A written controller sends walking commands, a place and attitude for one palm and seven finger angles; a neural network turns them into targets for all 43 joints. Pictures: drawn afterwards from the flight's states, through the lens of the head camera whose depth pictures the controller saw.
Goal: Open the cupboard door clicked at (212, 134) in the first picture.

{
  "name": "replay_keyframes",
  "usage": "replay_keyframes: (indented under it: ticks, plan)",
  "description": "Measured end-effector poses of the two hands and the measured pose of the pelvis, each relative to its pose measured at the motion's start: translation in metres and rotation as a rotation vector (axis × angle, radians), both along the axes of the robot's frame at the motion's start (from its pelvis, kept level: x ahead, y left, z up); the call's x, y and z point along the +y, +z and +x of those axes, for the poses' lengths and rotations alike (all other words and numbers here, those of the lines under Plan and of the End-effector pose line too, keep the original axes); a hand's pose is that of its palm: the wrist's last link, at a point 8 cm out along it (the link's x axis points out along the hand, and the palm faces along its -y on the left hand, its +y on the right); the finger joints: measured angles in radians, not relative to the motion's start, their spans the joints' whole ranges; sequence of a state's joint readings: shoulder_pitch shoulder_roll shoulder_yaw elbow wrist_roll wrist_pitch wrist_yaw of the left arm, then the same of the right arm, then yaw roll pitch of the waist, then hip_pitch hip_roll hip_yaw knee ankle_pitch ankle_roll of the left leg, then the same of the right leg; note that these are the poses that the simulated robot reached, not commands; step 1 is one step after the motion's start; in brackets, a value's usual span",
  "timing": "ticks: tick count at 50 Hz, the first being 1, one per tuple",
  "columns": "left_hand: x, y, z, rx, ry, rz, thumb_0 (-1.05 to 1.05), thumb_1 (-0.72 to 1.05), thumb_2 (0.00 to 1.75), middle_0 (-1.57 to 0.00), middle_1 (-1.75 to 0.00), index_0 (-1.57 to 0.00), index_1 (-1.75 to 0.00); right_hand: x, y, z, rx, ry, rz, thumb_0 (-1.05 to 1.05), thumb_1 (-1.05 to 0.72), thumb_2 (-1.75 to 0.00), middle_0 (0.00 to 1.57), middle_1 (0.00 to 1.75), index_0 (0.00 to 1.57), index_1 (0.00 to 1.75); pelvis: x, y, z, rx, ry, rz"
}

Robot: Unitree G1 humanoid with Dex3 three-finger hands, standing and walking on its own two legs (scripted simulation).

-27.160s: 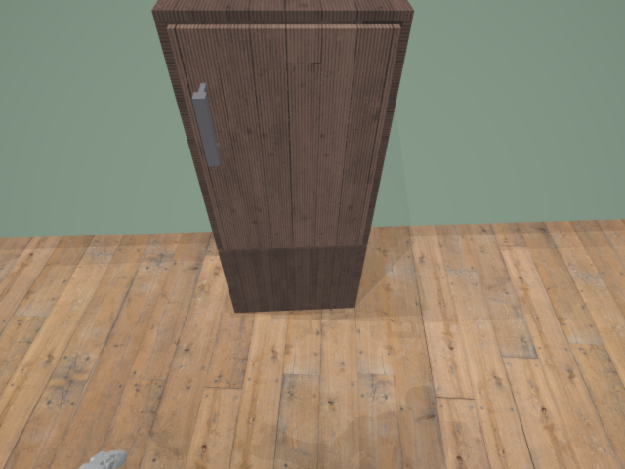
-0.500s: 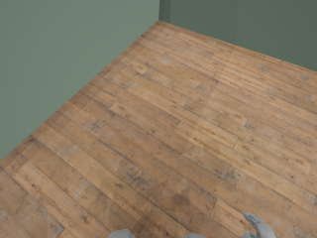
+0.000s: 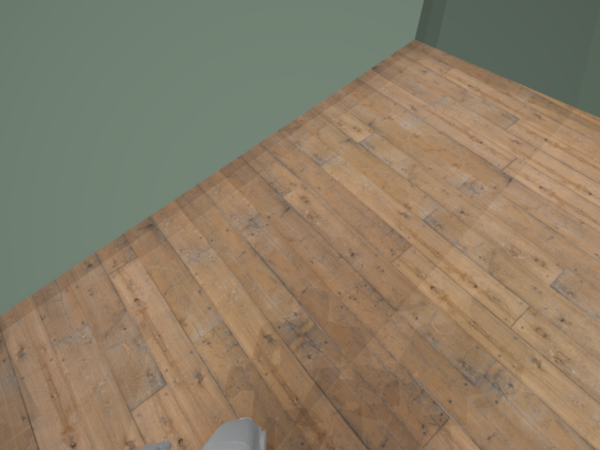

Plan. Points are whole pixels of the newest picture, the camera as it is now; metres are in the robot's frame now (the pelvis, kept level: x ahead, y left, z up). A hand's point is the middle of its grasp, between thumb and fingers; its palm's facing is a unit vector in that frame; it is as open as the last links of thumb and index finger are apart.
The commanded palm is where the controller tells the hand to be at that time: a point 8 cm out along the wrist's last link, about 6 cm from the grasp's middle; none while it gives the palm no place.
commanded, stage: turn to face it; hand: left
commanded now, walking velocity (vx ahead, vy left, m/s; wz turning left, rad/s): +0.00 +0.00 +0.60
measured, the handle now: out of the picture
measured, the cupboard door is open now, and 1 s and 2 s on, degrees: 46 46 46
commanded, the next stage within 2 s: none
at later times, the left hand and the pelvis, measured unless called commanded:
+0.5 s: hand out of the picture +0.07 +0.23 -0.16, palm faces +0.28 -0.92 -0.27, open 7.3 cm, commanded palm none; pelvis +0.02 -0.01 -0.01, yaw +16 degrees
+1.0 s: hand out of the picture -0.07 +0.18 -0.19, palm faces +0.60 -0.76 -0.25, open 7.3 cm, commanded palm none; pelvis +0.03 -0.01 -0.02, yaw +37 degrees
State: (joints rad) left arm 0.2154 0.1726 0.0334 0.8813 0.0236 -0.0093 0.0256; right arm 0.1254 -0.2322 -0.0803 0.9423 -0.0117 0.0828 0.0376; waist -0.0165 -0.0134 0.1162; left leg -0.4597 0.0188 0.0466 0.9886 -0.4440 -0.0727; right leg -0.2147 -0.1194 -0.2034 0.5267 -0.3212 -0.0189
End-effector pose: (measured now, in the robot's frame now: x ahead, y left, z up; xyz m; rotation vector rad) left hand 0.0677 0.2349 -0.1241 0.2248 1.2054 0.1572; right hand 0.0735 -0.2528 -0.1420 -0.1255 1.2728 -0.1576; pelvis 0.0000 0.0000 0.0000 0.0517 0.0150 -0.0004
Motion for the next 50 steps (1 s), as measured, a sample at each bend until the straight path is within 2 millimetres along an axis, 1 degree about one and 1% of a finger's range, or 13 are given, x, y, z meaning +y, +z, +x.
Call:
replay_keyframes:
  ticks: [5,8,11,15,20,26,29,33,38,42,45,47,50]
  plan:
    - [0.019,-0.015,-0.033,0.038,0.101,-0.015,0.01,0.92,0.90,-0.21,-0.30,-0.21,-0.30,0.015,0.005,0.044,-0.042,0.117,-0.031,0.01,-0.91,-0.90,0.19,0.30,0.19,0.30,0.007,-0.006,0.002,-0.002,0.075,-0.015]
    - [0.036,-0.033,-0.053,0.067,0.158,-0.027,0.01,0.92,0.90,-0.21,-0.30,-0.21,-0.30,0.027,0.005,0.071,-0.112,0.181,-0.061,0.01,-0.91,-0.90,0.20,0.30,0.19,0.30,0.017,-0.019,0.005,0.001,0.116,-0.033]
    - [0.050,-0.038,-0.062,0.103,0.201,-0.016,0.01,0.91,0.90,-0.21,-0.30,-0.21,-0.30,0.036,0.011,0.083,-0.147,0.221,-0.082,0.01,-0.91,-0.90,0.20,0.30,0.19,0.30,0.021,-0.020,0.004,-0.003,0.142,-0.034]
    - [0.057,-0.026,-0.054,0.066,0.241,-0.011,0.01,0.91,0.90,-0.20,-0.30,-0.20,-0.30,0.040,0.018,0.082,-0.121,0.259,-0.093,0.01,-0.91,-0.90,0.20,0.30,0.20,0.30,0.020,-0.011,0.007,0.005,0.185,-0.046]
    - [0.052,-0.010,-0.036,-0.006,0.262,0.003,0.01,0.91,0.90,-0.20,-0.30,-0.20,-0.30,0.037,0.016,0.078,-0.071,0.287,-0.073,0.01,-0.91,-0.90,0.20,0.30,0.20,0.30,0.012,-0.004,0.012,0.012,0.231,-0.057]
    - [0.029,-0.001,-0.017,-0.074,0.283,0.031,0.01,0.91,0.90,-0.20,-0.30,-0.20,-0.30,0.016,-0.003,0.079,-0.013,0.303,-0.037,0.01,-0.90,-0.90,0.20,0.30,0.20,0.30,-0.013,-0.009,0.022,0.015,0.303,-0.050]
    - [0.013,0.001,-0.019,-0.098,0.303,0.054,0.01,0.91,0.90,-0.20,-0.30,-0.20,-0.30,0.004,-0.015,0.088,0.009,0.320,-0.023,0.01,-0.91,-0.90,0.20,0.30,0.20,0.30,-0.025,-0.014,0.025,0.009,0.344,-0.040]
    - [-0.009,0.007,-0.037,-0.071,0.363,0.041,0.01,0.91,0.90,-0.20,-0.30,-0.20,-0.30,0.001,-0.012,0.106,0.024,0.367,-0.017,0.01,-0.91,-0.90,0.20,0.30,0.20,0.30,-0.033,-0.006,0.030,-0.008,0.404,-0.018]
    - [-0.029,0.003,-0.066,-0.028,0.458,0.007,0.01,0.91,0.90,-0.21,-0.30,-0.21,-0.30,0.013,-0.001,0.135,0.013,0.453,-0.012,0.01,-0.91,-0.90,0.20,0.30,0.19,0.30,-0.038,0.000,0.035,-0.011,0.482,0.002]
    - [-0.031,-0.005,-0.098,0.002,0.544,-0.007,0.01,0.92,0.90,-0.21,-0.30,-0.21,-0.30,0.038,0.004,0.163,-0.017,0.550,-0.020,0.01,-0.91,-0.90,0.19,0.30,0.19,0.30,-0.035,-0.002,0.036,-0.013,0.541,-0.003]
    - [-0.028,-0.017,-0.128,0.035,0.609,-0.022,0.01,0.92,0.90,-0.21,-0.30,-0.21,-0.30,0.065,0.008,0.185,-0.068,0.625,-0.029,0.01,-0.91,-0.90,0.19,0.30,0.19,0.30,-0.028,-0.008,0.034,-0.014,0.585,-0.013]
    - [-0.024,-0.029,-0.147,0.056,0.650,-0.035,0.01,0.91,0.90,-0.21,-0.30,-0.21,-0.30,0.084,0.008,0.198,-0.121,0.672,-0.036,0.01,-0.91,-0.90,0.19,0.30,0.19,0.30,-0.019,-0.017,0.032,-0.014,0.610,-0.028]
    - [-0.017,-0.038,-0.168,0.101,0.697,-0.038,0.01,0.91,0.90,-0.21,-0.30,-0.21,-0.30,0.104,0.012,0.208,-0.180,0.721,-0.043,0.01,-0.91,-0.90,0.20,0.30,0.19,0.30,-0.015,-0.021,0.028,-0.017,0.639,-0.029]
